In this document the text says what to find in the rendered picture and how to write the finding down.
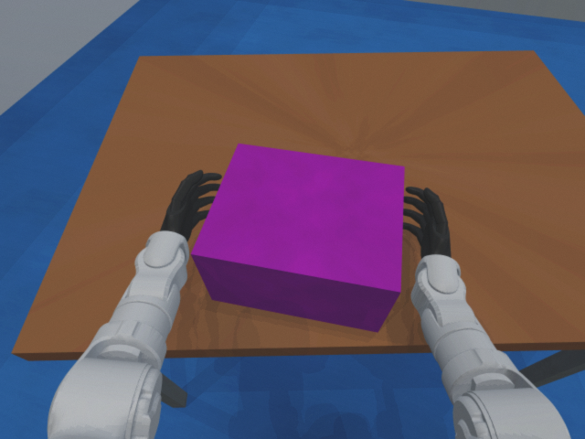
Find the robot left upper arm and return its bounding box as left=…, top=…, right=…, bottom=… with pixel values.
left=48, top=358, right=163, bottom=439

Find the carton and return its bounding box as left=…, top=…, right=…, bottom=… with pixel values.
left=191, top=144, right=405, bottom=332

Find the robot left forearm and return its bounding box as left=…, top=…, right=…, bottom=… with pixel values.
left=48, top=230, right=189, bottom=438

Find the right robot hand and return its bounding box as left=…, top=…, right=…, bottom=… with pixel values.
left=403, top=187, right=452, bottom=259

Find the table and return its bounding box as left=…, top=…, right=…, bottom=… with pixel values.
left=11, top=50, right=585, bottom=408

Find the left robot hand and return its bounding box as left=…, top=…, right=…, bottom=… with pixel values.
left=160, top=170, right=222, bottom=241

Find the robot right upper arm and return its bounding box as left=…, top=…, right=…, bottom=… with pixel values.
left=452, top=388, right=569, bottom=439

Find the robot right forearm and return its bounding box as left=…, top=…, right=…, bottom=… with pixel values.
left=410, top=254, right=571, bottom=439

